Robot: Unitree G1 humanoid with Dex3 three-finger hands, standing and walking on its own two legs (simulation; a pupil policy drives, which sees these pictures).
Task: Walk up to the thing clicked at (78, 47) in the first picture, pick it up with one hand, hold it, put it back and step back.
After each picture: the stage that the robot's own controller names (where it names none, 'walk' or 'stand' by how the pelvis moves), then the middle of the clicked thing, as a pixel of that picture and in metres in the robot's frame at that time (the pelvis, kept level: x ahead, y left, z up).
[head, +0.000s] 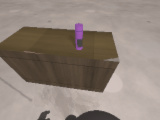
stand; (79, 37) +0.72 +0.14 +0.09
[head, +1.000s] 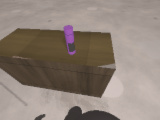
walk; (70, 41) +0.61 +0.21 +0.11
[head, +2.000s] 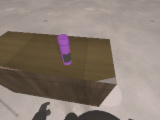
stand; (65, 51) +0.49 +0.20 +0.10
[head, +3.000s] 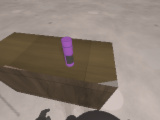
stand; (68, 53) +0.49 +0.19 +0.09
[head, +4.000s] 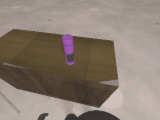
stand; (69, 51) +0.50 +0.19 +0.09
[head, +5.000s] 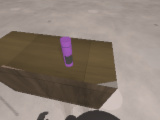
stand; (67, 53) +0.48 +0.20 +0.09
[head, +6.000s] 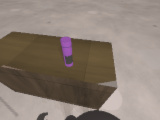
stand; (67, 53) +0.49 +0.20 +0.09
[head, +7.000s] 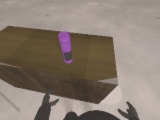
rise first; (66, 49) +0.49 +0.21 +0.10
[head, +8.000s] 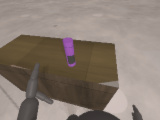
go down; (69, 53) +0.49 +0.21 +0.10
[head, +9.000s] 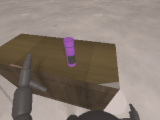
go down; (70, 53) +0.49 +0.20 +0.10
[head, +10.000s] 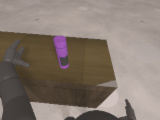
go down; (62, 54) +0.46 +0.19 +0.11
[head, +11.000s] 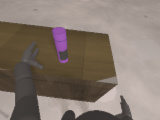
close in; (61, 47) +0.47 +0.19 +0.12
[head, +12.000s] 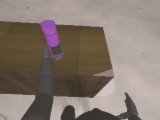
close; (53, 42) +0.49 +0.22 +0.15
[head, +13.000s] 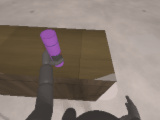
lift; (54, 51) +0.42 +0.21 +0.15
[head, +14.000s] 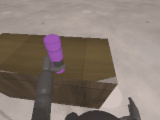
lift; (56, 57) +0.35 +0.20 +0.20
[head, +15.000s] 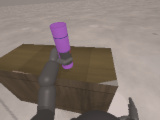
hold; (63, 48) +0.32 +0.16 +0.30
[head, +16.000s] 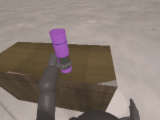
hold; (62, 53) +0.33 +0.17 +0.26
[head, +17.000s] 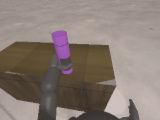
crouch; (64, 55) +0.34 +0.16 +0.24
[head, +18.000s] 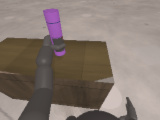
crouch; (56, 35) +0.44 +0.20 +0.29
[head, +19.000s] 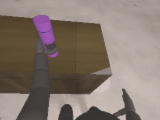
lower; (48, 40) +0.50 +0.23 +0.14
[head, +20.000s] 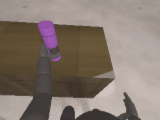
lower; (51, 44) +0.47 +0.22 +0.15
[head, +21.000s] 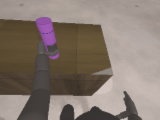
lower; (49, 41) +0.49 +0.22 +0.15
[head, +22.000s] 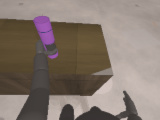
lower; (48, 40) +0.49 +0.23 +0.15
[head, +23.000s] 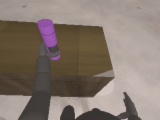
draw back; (51, 43) +0.48 +0.22 +0.15
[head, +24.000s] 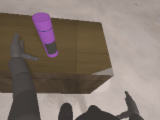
rise; (48, 39) +0.48 +0.22 +0.15
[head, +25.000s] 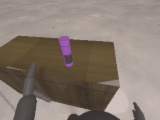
sink last; (66, 52) +0.48 +0.22 +0.12
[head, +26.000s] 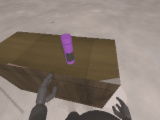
stand; (68, 50) +0.49 +0.21 +0.11
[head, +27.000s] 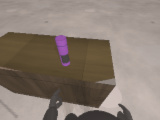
stand; (63, 52) +0.48 +0.23 +0.10
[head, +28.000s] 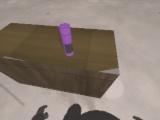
walk; (67, 41) +0.55 +0.20 +0.12
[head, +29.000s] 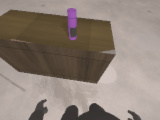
walk; (72, 26) +0.73 +0.20 +0.11
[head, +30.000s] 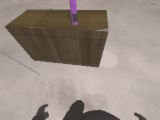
walk; (73, 12) +1.05 +0.26 +0.11
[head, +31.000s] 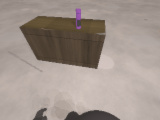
stand; (78, 19) +1.23 +0.22 +0.11
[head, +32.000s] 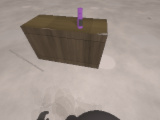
stand; (80, 18) +1.21 +0.19 +0.09
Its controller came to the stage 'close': yes
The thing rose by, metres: 0.21
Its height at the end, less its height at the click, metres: +0.00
